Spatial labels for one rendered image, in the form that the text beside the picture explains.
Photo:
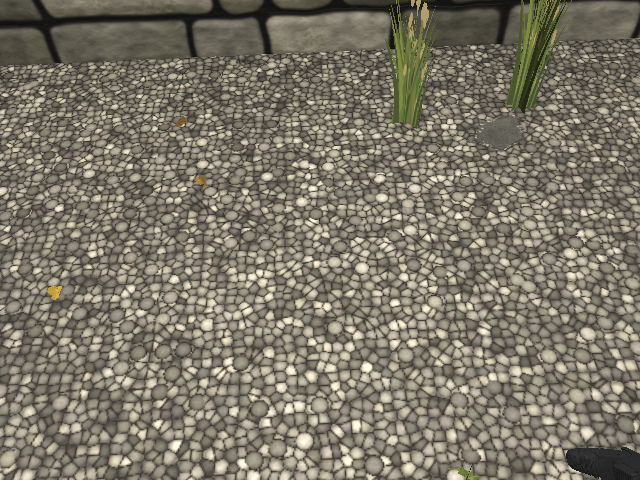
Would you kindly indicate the robot right hand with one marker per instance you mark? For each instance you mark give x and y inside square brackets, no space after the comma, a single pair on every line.
[608,464]

